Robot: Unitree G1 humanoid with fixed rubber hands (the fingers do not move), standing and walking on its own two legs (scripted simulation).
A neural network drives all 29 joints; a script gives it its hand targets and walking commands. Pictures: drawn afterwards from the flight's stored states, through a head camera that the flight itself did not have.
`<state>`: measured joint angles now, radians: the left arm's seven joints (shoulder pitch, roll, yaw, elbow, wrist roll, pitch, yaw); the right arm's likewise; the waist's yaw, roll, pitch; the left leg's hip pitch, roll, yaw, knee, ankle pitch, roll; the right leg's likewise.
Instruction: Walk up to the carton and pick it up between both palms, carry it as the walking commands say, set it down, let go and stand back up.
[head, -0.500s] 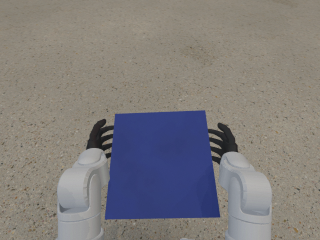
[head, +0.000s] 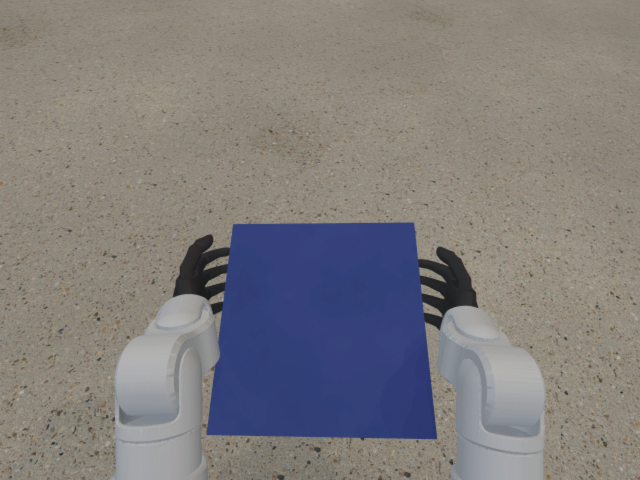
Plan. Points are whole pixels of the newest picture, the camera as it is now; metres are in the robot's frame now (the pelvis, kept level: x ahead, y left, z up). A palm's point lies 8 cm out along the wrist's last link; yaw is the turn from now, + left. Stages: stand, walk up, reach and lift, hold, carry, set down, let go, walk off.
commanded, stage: carry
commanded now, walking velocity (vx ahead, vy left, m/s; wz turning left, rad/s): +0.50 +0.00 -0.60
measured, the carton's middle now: (325, 342) +0.28 +0.00 +0.02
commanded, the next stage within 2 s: none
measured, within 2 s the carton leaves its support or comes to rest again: neither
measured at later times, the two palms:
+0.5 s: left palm (347, 153) +0.56 -0.03 +0.12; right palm (537, 194) +0.47 -0.30 +0.12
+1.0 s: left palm (457, 89) +0.80 -0.27 +0.11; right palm (608, 144) +0.63 -0.49 +0.11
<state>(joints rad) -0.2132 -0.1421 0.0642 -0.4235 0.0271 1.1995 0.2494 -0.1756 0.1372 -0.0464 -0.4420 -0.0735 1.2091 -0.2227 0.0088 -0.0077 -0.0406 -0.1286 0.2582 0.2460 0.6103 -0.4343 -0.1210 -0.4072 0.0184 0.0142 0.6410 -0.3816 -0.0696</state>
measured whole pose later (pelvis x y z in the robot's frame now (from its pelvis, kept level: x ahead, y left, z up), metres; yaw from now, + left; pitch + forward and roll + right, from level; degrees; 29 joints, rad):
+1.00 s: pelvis +0.49 -0.23 +0.01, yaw -34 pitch +2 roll +0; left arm -0.19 -0.14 0.06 -0.41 0.03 1.17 0.24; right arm -0.15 0.13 -0.03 -0.43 -0.07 1.18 -0.23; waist 0.01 -0.01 0.01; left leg -0.26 0.15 0.22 0.53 -0.26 -0.05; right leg -0.33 0.06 0.07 0.90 -0.45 -0.06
